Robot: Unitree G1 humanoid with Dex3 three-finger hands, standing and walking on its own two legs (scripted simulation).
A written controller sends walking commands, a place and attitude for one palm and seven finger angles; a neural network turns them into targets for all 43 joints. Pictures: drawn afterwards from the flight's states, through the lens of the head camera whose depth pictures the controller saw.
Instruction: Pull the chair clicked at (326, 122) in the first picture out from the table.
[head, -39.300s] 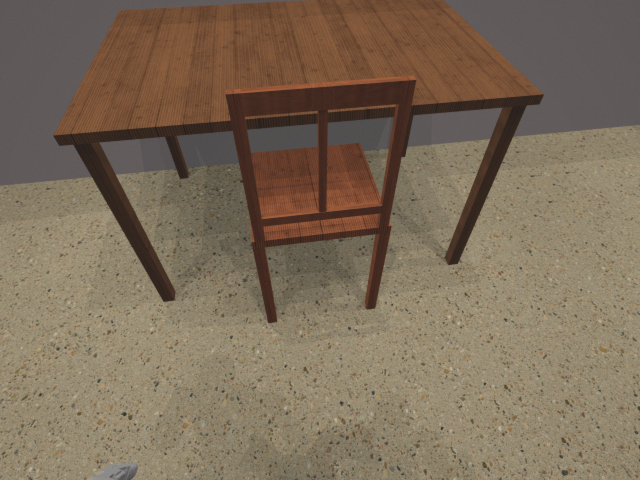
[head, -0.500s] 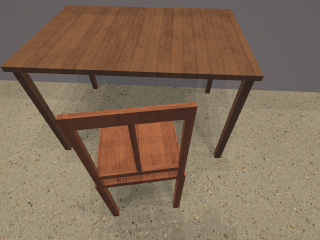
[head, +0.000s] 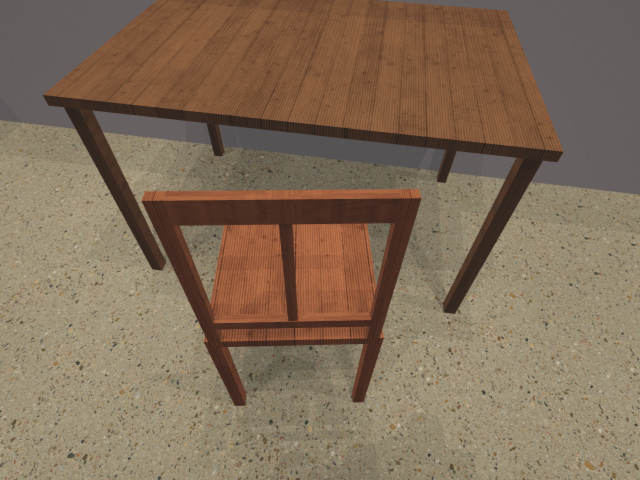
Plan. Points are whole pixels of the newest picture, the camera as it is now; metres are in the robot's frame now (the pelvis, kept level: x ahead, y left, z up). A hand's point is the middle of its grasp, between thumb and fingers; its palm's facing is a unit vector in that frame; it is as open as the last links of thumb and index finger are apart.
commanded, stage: come to a stop and stand still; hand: left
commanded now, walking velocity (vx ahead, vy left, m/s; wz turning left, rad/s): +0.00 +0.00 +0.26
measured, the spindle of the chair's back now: (289, 276) +0.45 +0.09 -0.09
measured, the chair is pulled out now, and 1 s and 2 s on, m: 0.25 0.25 0.25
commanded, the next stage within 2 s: look again from close up in 1.32 s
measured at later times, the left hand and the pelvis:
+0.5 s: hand out of the picture +0.01 +0.20 -0.17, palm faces +0.03 -0.97 -0.23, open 7.4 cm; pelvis +0.01 +0.02 +0.00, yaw +0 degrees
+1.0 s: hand out of the picture +0.05 +0.18 -0.16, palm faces +0.02 -0.97 -0.23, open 7.3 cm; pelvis +0.03 +0.00 +0.01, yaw -1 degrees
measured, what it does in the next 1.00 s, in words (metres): stands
